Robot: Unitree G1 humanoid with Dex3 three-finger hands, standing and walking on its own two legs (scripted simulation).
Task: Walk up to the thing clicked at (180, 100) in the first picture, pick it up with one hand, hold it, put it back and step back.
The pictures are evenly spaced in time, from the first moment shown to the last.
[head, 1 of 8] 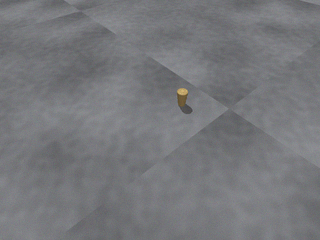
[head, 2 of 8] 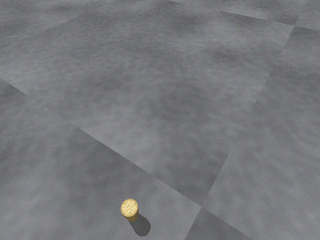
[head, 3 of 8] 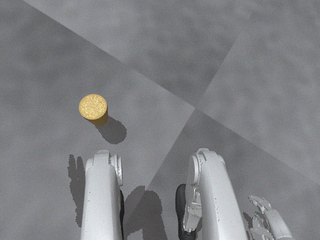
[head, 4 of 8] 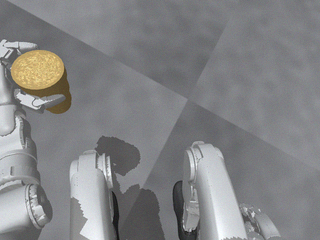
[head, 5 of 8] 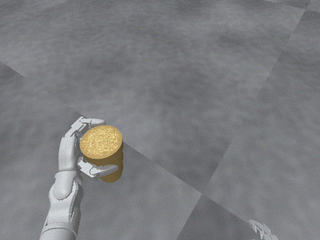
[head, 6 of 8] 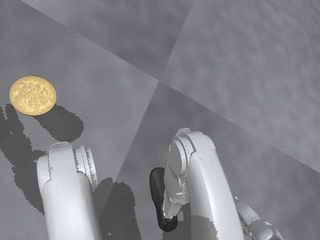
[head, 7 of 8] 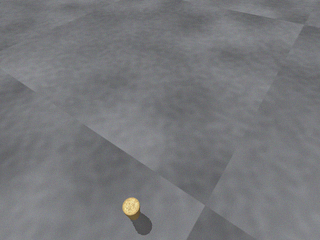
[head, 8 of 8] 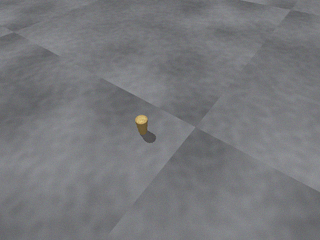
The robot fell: no
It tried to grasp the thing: yes
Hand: left
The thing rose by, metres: 0.69
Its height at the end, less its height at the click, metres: +0.00
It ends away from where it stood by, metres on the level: 0.02
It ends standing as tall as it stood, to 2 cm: yes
